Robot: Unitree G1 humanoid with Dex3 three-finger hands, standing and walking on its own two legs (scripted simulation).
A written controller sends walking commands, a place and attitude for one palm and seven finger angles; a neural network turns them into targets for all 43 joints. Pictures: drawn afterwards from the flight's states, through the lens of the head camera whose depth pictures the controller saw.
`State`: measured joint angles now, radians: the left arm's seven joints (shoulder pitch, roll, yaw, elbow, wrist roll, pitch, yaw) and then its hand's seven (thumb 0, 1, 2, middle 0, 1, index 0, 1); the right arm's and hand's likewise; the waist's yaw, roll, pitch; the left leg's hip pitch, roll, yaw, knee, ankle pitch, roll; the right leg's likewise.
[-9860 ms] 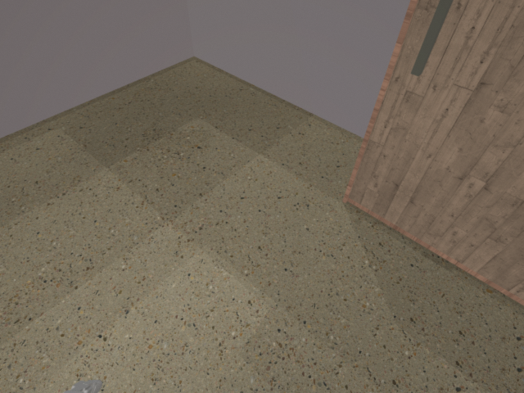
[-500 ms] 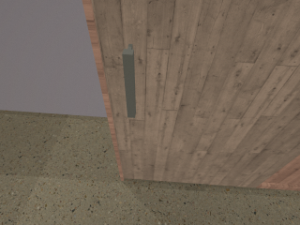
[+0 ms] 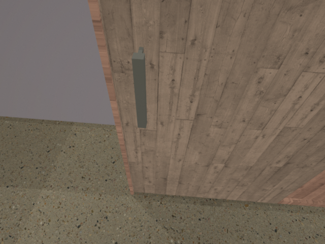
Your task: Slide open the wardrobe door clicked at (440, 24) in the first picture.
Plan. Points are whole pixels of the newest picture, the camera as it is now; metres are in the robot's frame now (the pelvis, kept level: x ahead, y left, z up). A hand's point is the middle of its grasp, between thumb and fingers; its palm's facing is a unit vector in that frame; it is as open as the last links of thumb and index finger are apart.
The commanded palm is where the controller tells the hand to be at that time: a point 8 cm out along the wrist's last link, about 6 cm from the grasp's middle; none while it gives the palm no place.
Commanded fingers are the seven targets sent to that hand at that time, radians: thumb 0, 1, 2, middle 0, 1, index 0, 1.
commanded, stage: raise the hand with hooked fingers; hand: left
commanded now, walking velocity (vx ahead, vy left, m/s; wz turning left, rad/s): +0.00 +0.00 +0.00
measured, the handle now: (141, 91) +0.49 +0.10 +0.11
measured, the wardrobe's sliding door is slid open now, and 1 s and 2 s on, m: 0.00 0.00 0.00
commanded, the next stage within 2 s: none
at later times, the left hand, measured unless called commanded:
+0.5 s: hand out of the picture +0.12 +0.19 -0.03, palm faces +0.17 -0.98 -0.05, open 9.0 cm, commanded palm +0.12 +0.24 -0.01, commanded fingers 0.00 0.29 0.64 -0.24 -0.69 -0.24 -0.69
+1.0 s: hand (65, 200) +0.20 +0.23 +0.04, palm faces +0.02 -1.00 -0.07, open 12.0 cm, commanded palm +0.17 +0.28 +0.06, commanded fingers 0.00 -0.29 0.39 -0.28 -1.07 -0.28 -1.07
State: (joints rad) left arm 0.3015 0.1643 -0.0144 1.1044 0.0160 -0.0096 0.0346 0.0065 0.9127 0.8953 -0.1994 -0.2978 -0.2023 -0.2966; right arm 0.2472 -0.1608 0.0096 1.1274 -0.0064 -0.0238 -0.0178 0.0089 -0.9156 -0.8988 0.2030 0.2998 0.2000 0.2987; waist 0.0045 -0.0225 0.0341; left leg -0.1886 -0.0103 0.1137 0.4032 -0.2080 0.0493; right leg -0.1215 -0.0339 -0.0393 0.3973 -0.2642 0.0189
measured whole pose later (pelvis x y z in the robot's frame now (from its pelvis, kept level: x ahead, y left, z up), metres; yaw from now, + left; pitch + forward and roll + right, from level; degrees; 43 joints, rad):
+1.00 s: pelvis -0.01 -0.02 -0.03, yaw +2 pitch +7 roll -2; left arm 0.32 0.33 0.33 0.05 -0.36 -0.26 -0.42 0.01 -0.06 0.48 -0.27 -0.92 -0.27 -0.92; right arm 0.30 -0.28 0.00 0.62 0.06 -0.29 -0.08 0.02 -0.91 -0.90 0.21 0.30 0.20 0.30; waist 0.00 0.03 -0.07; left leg -0.55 0.04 0.04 0.80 -0.36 0.03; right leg -0.44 0.00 -0.09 0.75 -0.42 -0.01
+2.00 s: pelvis -0.01 -0.03 -0.01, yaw +3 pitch +0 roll -1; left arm -0.03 0.45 0.46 0.21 -0.35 0.01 -0.49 -0.01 -0.49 0.30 -0.30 -1.20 -0.30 -1.20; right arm 0.26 -0.27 0.06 0.62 0.08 -0.24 -0.10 0.02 -0.91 -0.90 0.21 0.30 0.20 0.30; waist 0.03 0.04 -0.03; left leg -0.30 0.02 0.04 0.56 -0.26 0.02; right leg -0.19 0.00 -0.09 0.51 -0.32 -0.02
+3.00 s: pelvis -0.01 -0.02 -0.01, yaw +2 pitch +2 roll -1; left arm -0.32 0.40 0.34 0.46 -0.27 -0.01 -0.37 -0.01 -0.50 0.30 -0.30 -1.20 -0.30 -1.20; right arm 0.28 -0.27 0.05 0.64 0.08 -0.17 -0.10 0.02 -0.91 -0.90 0.21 0.30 0.20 0.30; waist -0.01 0.03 -0.04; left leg -0.35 0.02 0.06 0.58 -0.27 0.02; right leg -0.25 0.00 -0.07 0.54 -0.33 -0.01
